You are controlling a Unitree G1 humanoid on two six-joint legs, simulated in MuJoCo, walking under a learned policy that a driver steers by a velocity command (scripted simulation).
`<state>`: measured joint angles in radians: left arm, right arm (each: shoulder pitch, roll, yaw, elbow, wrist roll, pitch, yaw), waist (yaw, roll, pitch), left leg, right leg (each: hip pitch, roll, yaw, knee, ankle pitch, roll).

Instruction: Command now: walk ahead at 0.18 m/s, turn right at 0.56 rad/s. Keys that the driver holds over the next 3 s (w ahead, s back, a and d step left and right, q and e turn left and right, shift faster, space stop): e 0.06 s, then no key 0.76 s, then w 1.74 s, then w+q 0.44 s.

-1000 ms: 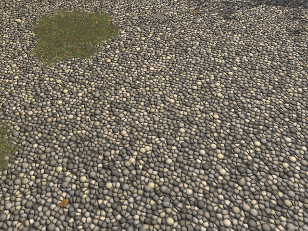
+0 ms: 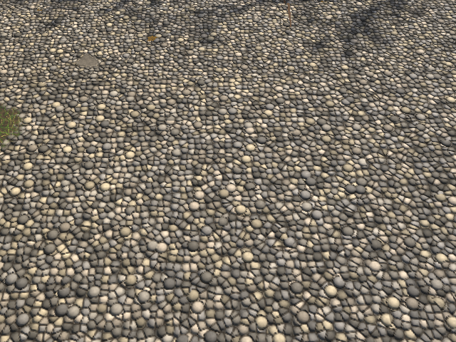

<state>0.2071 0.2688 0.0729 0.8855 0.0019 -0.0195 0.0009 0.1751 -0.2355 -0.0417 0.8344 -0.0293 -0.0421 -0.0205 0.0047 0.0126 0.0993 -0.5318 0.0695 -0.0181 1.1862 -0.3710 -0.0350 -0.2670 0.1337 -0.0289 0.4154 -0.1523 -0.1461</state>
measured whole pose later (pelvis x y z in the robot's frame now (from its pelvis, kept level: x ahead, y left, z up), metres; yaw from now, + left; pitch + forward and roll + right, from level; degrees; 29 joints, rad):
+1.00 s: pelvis +0.10 +0.04 +0.01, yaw -8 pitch -1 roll +0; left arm 0.32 0.23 0.03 1.09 0.02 0.01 0.03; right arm 0.27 -0.25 -0.02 1.01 -0.03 0.01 0.00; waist 0.01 0.00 -0.01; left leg -0.29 -0.02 0.03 0.65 -0.38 0.05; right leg -0.08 0.03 0.07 0.38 -0.30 -0.05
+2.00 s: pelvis +0.57 -0.03 +0.01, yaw -7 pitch +0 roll -1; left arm 0.46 0.17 0.02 1.07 0.01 -0.10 0.00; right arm 0.06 -0.21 -0.03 0.91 -0.02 -0.03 0.03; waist 0.05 0.04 0.04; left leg -0.64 0.10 0.04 0.72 -0.01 0.03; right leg 0.06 0.11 -0.08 0.16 -0.23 -0.10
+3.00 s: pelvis +1.10 -0.10 +0.01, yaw +3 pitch +0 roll -1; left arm 0.39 0.20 0.06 0.98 0.02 -0.10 0.02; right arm 0.20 -0.24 -0.08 0.89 -0.03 0.01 0.03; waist 0.01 0.04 0.03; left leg -0.65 0.09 0.00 1.02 -0.12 0.06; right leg -0.07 0.02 -0.23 0.29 -0.23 -0.07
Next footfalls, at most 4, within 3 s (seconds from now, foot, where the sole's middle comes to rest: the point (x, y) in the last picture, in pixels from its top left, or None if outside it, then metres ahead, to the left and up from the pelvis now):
0.36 left None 0.18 0.14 -0.77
0.66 right None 0.08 -0.08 -0.77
1.58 right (270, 311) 0.51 -0.08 -0.77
2.16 left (229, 211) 0.84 0.04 -0.77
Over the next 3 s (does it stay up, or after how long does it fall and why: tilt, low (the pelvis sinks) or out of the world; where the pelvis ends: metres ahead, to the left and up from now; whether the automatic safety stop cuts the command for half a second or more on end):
stays up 1.10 -0.10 0.01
